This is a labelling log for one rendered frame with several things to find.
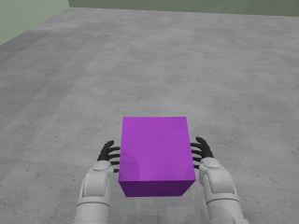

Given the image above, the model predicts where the left robot hand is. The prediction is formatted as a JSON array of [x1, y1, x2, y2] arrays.
[[97, 140, 121, 173]]

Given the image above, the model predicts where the robot left forearm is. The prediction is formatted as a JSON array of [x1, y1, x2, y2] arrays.
[[73, 160, 114, 224]]

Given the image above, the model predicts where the right robot hand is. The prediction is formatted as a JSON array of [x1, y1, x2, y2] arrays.
[[191, 136, 214, 169]]

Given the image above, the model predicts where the robot right forearm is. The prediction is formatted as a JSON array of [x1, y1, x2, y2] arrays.
[[199, 157, 249, 224]]

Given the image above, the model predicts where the carton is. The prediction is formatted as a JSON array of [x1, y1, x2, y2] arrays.
[[118, 117, 196, 197]]

